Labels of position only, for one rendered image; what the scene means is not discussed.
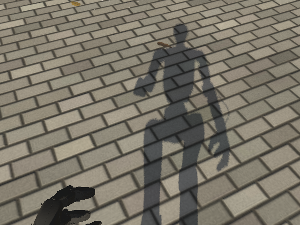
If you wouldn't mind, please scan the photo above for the left robot hand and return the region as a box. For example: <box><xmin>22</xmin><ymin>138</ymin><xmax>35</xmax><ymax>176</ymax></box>
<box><xmin>31</xmin><ymin>185</ymin><xmax>102</xmax><ymax>225</ymax></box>

